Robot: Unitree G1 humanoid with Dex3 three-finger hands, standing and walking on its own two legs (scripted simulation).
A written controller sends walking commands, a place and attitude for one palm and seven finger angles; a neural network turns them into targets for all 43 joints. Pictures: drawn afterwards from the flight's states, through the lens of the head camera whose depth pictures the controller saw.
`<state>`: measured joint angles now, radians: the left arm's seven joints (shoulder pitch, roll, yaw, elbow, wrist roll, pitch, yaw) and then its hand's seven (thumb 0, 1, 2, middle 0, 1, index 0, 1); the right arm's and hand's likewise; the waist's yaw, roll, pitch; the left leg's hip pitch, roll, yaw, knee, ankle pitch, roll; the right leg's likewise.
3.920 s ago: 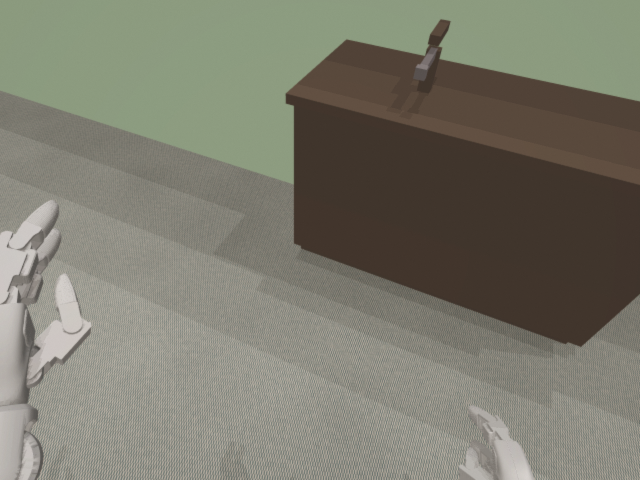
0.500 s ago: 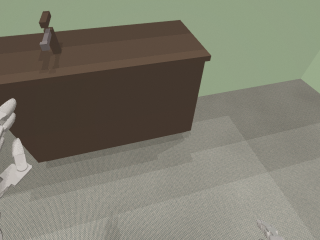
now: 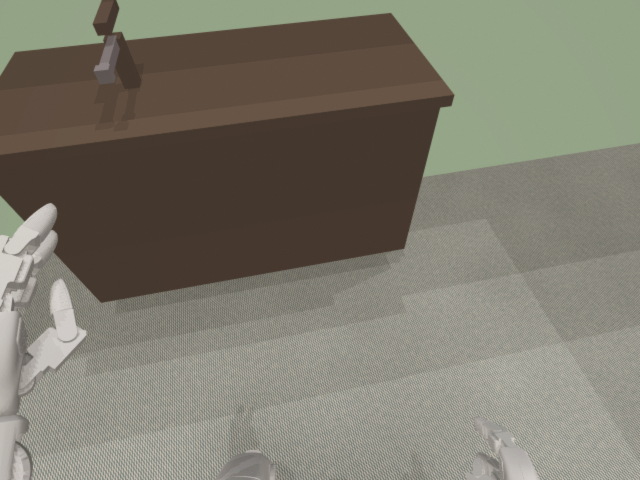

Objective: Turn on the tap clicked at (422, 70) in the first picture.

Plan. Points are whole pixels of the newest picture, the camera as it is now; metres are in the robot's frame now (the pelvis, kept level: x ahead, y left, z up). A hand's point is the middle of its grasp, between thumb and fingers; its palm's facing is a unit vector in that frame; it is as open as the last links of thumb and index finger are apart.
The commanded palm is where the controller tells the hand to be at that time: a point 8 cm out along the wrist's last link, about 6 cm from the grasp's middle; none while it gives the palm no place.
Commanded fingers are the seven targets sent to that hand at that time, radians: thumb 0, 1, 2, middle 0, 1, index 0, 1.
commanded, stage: take the last steps up to it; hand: left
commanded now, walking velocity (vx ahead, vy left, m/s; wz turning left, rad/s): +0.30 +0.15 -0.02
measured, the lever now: (104, 74) +0.81 +0.49 +0.07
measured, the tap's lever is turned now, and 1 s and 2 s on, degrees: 0 0 0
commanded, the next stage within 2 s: come to a stop and stand still in 1.50 s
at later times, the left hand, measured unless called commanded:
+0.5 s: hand (83, 217) +0.34 +0.27 +0.17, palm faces +0.34 -0.80 -0.50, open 7.4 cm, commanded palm +0.28 +0.33 +0.17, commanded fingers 0.00 0.90 0.90 -0.20 -0.30 -0.20 -0.30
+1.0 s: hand (56, 126) +0.48 +0.36 +0.18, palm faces +0.35 -0.85 -0.40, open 7.4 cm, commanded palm +0.41 +0.40 +0.17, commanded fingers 0.00 0.90 0.90 -0.20 -0.30 -0.20 -0.30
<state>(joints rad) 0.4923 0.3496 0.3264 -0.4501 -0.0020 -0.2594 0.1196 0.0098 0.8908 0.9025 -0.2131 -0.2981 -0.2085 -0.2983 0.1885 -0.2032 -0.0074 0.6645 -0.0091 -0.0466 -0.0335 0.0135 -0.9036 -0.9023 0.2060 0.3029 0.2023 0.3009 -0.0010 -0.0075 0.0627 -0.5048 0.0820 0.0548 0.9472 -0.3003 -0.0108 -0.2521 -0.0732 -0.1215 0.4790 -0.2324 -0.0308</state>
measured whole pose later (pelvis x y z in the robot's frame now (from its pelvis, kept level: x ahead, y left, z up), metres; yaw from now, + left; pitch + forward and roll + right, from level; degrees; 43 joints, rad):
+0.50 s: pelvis +0.11 +0.06 -0.02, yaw -1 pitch -1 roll +0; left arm 0.45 0.39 0.34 -0.52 0.00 -0.25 0.13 0.01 0.89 0.90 -0.21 -0.30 -0.21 -0.30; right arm 0.20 -0.16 0.00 0.67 0.00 -0.08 -0.04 0.01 -0.90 -0.90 0.21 0.30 0.20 0.30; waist -0.01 0.06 0.06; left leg -0.34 0.06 0.09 0.93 -0.45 0.01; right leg -0.33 -0.05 -0.21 0.66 -0.29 -0.06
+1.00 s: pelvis +0.23 +0.14 -0.01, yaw -4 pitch +0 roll +0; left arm 0.41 0.42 0.41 -0.53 -0.03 -0.26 0.15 0.01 0.89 0.90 -0.21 -0.30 -0.21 -0.30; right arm 0.17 -0.13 0.00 0.60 0.01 -0.10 -0.04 0.01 -0.91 -0.90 0.20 0.30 0.20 0.30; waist -0.02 -0.04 0.05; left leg -0.30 0.08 0.16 0.55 -0.25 0.02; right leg -0.49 -0.07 -0.09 1.12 -0.46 0.01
